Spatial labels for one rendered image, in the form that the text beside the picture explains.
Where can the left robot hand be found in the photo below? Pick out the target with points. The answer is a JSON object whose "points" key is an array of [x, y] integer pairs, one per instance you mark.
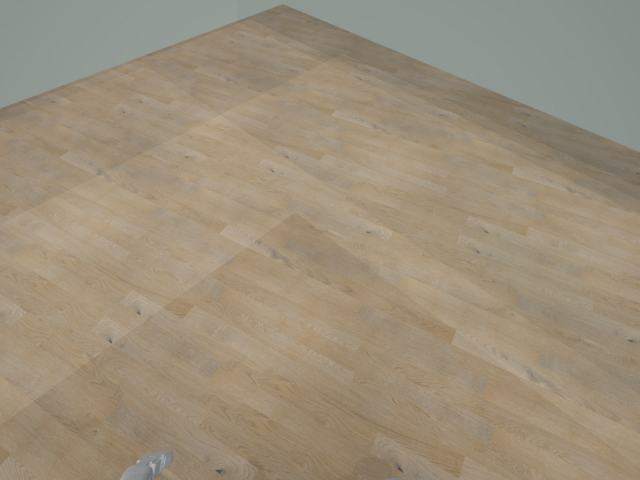
{"points": [[148, 466]]}

